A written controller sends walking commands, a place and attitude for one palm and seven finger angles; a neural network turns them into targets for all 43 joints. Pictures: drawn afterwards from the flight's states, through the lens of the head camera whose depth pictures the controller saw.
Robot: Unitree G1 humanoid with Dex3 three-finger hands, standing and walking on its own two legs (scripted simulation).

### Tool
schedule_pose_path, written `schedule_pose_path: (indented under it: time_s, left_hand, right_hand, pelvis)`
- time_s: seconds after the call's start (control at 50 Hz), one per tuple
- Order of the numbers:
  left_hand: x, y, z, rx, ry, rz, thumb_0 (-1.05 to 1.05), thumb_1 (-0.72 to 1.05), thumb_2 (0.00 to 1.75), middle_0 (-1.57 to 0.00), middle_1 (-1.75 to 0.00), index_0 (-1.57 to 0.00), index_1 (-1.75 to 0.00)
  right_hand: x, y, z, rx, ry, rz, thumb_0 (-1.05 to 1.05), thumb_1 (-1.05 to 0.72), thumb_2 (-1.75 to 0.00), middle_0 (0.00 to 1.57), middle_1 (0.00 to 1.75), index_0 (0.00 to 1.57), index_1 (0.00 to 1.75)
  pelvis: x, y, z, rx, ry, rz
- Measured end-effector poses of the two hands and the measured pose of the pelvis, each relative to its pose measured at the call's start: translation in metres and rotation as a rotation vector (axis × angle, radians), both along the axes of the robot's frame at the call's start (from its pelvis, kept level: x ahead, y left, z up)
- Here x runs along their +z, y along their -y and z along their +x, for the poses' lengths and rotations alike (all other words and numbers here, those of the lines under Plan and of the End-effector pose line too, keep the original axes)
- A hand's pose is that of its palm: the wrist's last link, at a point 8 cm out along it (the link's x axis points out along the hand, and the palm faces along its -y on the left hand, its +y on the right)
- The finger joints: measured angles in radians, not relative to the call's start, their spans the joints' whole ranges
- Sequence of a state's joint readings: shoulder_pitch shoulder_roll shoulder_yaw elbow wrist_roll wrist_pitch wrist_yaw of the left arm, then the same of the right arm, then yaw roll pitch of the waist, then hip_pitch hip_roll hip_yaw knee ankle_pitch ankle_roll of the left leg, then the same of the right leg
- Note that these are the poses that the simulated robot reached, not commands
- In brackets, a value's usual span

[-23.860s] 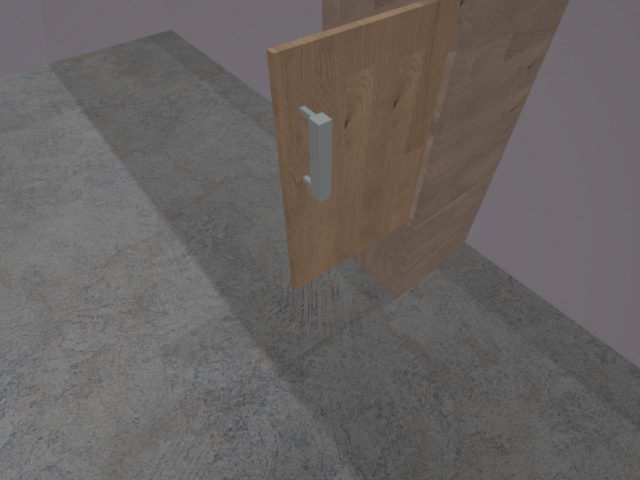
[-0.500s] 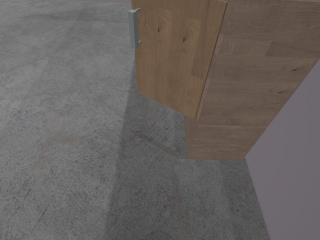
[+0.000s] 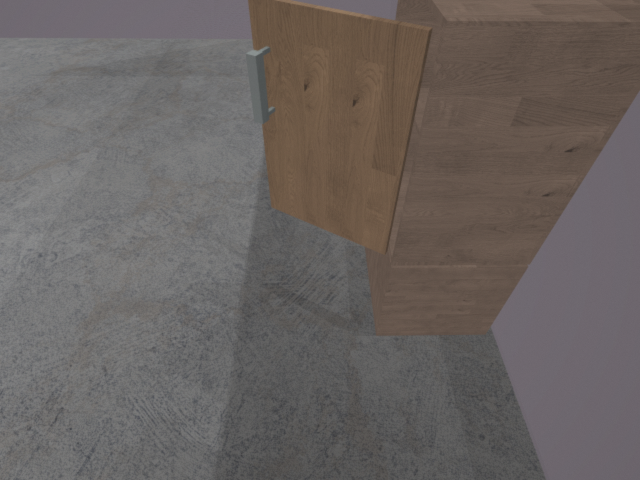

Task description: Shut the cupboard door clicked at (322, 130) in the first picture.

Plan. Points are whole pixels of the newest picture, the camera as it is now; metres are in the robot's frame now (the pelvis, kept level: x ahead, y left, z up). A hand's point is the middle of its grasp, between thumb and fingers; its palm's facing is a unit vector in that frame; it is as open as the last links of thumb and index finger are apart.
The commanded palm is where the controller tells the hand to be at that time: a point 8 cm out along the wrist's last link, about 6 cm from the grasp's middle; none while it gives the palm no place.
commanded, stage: let the arm hang, fingers relaxed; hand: left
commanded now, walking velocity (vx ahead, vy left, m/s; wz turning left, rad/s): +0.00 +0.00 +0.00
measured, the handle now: (263, 85) +0.91 +0.17 +0.07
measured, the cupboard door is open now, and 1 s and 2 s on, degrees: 59 59 59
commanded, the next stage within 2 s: look to check the result in 0.10 s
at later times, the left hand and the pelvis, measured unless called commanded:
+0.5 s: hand out of the picture +0.02 +0.19 -0.17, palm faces +0.00 -0.97 -0.25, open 7.3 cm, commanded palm none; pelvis +0.02 -0.01 +0.00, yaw +0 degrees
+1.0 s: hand out of the picture +0.03 +0.18 -0.18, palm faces +0.09 -0.97 -0.24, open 7.3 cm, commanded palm none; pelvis +0.02 -0.01 -0.01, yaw +4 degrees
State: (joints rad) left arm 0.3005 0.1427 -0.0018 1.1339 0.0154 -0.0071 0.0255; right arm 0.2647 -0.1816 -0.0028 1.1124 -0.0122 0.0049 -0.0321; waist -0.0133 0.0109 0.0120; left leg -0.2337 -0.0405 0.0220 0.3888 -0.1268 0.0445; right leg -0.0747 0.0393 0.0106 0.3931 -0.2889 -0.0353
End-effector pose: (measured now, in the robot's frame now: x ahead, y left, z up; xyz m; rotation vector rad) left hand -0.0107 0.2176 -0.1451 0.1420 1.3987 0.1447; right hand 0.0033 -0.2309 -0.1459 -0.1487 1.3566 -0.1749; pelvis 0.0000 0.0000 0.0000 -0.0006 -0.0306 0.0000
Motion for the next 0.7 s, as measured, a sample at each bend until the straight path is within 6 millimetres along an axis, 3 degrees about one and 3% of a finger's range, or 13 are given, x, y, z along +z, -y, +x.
schedule_pose_path:
  time_s: [0.16,0.42,0.7]
  left_hand:
    - [0.001,-0.004,0.016,-0.012,0.013,0.016,0.0,0.91,0.9,-0.2,-0.3,-0.2,-0.3]
    - [0.008,-0.016,0.025,-0.015,-0.001,0.064,0.0,0.91,0.9,-0.2,-0.3,-0.2,-0.3]
    - [0.006,-0.01,0.034,-0.014,0.009,0.055,0.0,0.91,0.9,-0.2,-0.3,-0.2,-0.3]
  right_hand:
    - [0.002,0.01,0.001,-0.002,-0.016,-0.018,0.0,-0.9,-0.9,0.2,0.3,0.2,0.3]
    - [0.001,0.019,0.014,0.006,-0.02,-0.02,0.0,-0.9,-0.9,0.2,0.3,0.2,0.3]
    - [0.004,0.027,0.037,0.02,0.015,-0.032,0.0,-0.9,-0.9,0.2,0.3,0.2,0.3]
  pelvis:
    - [0.001,0.004,0.007,-0.001,0.0,-0.001]
    - [0.001,0.009,0.016,-0.003,0.003,0.003]
    - [0.001,0.013,0.022,-0.004,0.007,0.005]
